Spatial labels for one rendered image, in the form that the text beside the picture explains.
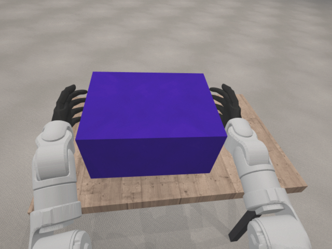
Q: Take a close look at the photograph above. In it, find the right robot upper arm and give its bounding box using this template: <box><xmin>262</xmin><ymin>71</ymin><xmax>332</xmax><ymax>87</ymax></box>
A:
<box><xmin>247</xmin><ymin>214</ymin><xmax>311</xmax><ymax>249</ymax></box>

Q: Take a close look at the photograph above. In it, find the left robot upper arm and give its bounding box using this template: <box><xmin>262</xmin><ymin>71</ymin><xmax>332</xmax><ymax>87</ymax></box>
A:
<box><xmin>32</xmin><ymin>229</ymin><xmax>92</xmax><ymax>249</ymax></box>

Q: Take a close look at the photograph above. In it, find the right robot forearm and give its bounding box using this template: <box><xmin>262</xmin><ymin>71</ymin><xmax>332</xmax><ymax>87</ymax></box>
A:
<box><xmin>224</xmin><ymin>118</ymin><xmax>312</xmax><ymax>249</ymax></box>

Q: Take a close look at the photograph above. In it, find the table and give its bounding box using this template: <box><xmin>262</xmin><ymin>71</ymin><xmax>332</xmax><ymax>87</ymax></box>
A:
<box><xmin>27</xmin><ymin>94</ymin><xmax>308</xmax><ymax>242</ymax></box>

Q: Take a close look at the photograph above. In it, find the left robot forearm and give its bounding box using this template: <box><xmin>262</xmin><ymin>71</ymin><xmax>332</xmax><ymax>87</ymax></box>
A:
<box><xmin>29</xmin><ymin>120</ymin><xmax>82</xmax><ymax>249</ymax></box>

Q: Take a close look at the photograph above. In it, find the right robot hand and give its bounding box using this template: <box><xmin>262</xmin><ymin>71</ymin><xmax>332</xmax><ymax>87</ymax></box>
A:
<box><xmin>210</xmin><ymin>84</ymin><xmax>242</xmax><ymax>128</ymax></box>

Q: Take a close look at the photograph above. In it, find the carton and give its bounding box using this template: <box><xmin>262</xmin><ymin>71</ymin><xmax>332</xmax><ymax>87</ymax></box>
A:
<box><xmin>75</xmin><ymin>72</ymin><xmax>227</xmax><ymax>178</ymax></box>

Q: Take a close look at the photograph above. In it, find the left robot hand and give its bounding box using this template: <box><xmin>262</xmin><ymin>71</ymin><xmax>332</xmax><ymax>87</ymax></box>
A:
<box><xmin>52</xmin><ymin>85</ymin><xmax>88</xmax><ymax>127</ymax></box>

